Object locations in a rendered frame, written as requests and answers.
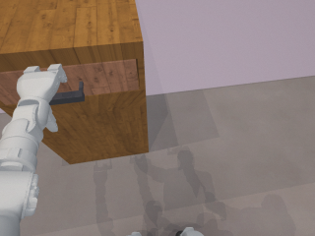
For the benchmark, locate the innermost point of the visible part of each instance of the left robot hand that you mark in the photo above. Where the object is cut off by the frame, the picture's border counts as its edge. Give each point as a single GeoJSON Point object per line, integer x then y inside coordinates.
{"type": "Point", "coordinates": [42, 84]}

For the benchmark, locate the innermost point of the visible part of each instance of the robot left upper arm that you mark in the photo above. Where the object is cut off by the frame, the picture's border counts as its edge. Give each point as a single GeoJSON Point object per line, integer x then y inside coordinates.
{"type": "Point", "coordinates": [18, 198]}

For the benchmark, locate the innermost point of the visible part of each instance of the drawer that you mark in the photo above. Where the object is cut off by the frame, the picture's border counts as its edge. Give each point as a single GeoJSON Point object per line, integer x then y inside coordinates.
{"type": "Point", "coordinates": [98, 78]}

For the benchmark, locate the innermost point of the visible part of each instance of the right robot shin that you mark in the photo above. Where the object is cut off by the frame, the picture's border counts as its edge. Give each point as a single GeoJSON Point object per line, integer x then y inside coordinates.
{"type": "Point", "coordinates": [188, 229]}

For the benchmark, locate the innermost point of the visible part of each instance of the handle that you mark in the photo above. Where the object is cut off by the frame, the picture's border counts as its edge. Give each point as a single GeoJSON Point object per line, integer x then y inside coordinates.
{"type": "Point", "coordinates": [69, 96]}

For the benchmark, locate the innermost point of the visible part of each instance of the left robot forearm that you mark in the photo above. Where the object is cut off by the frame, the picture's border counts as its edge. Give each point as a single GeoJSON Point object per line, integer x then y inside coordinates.
{"type": "Point", "coordinates": [21, 137]}

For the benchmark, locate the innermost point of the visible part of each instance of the cabinet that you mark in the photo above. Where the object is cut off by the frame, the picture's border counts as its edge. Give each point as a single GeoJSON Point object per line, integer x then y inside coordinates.
{"type": "Point", "coordinates": [74, 32]}

